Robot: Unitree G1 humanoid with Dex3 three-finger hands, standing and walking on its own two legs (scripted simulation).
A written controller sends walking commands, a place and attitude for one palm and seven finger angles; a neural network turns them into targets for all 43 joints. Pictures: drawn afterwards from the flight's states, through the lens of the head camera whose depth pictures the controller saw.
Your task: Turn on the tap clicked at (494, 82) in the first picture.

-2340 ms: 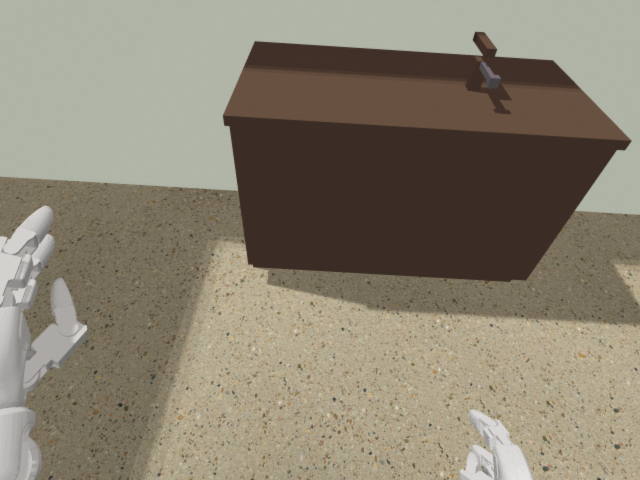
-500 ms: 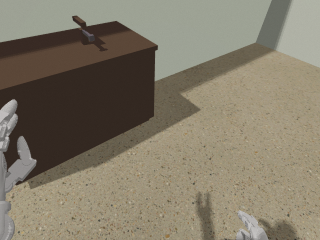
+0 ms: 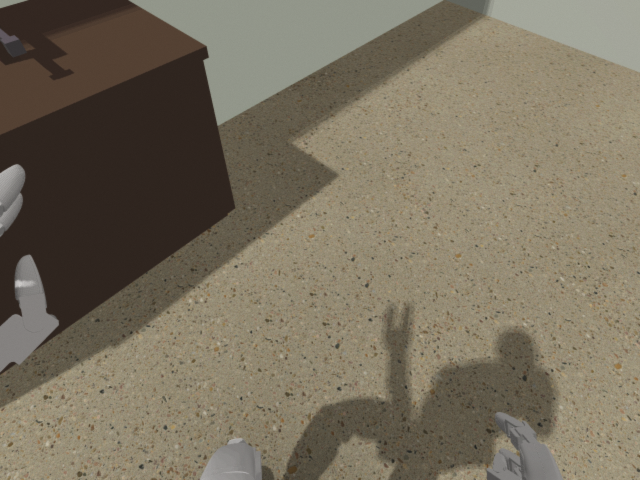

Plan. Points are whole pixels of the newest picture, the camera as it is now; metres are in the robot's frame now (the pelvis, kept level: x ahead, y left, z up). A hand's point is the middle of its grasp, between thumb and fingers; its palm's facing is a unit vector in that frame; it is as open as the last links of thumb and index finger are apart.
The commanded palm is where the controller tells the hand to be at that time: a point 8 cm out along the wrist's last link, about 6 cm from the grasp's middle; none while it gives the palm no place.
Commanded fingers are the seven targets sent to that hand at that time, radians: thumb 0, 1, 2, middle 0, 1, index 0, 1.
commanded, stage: walk to a spot facing it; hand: left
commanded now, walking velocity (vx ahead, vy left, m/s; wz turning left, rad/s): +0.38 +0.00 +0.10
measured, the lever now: (13, 46) +0.88 +0.66 +0.04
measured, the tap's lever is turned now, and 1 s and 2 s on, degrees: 0 0 0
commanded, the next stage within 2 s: turn to face it in 0.70 s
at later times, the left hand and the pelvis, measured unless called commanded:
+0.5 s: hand (132, 168) +0.38 +0.21 +0.19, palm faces +0.45 -0.75 -0.48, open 7.4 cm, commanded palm +0.32 +0.26 +0.18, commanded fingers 0.00 0.90 0.90 -0.20 -0.30 -0.20 -0.30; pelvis +0.18 -0.03 -0.01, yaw +2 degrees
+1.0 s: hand (131, 80) +0.53 +0.26 +0.20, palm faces +0.50 -0.75 -0.43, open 7.4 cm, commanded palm +0.45 +0.28 +0.18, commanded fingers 0.00 0.90 0.90 -0.20 -0.30 -0.20 -0.30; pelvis +0.33 -0.02 +0.00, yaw +9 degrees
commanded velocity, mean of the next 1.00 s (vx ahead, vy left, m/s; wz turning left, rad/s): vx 0.26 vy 0.00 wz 0.26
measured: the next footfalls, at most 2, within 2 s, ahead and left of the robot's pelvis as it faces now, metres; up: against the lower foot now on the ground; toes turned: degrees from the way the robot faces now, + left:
left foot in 0.10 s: +0.16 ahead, +0.15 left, +0.00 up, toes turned +11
right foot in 0.42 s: +0.25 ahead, -0.13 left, +0.00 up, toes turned -10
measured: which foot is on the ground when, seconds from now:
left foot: up 0.00-0.08, down 0.10-0.42, up 0.44-0.80, down 0.82-1.00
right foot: down 0.00-0.12, up 0.14-0.40, down 0.42-0.84, up 0.86-1.00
